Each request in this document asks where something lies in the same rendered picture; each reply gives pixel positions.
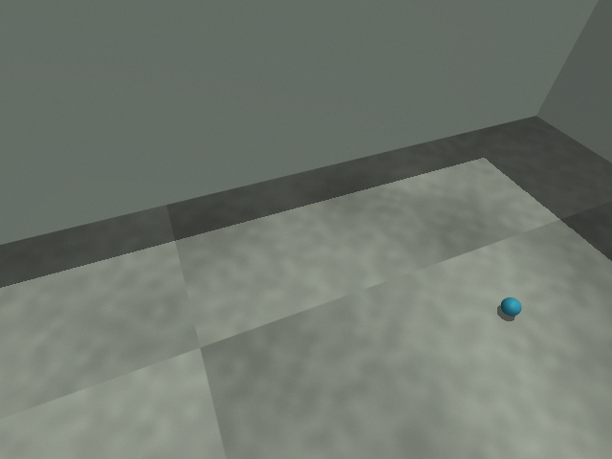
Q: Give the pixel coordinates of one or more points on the ball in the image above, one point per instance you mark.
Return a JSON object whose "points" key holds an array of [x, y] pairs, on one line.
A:
{"points": [[511, 306]]}

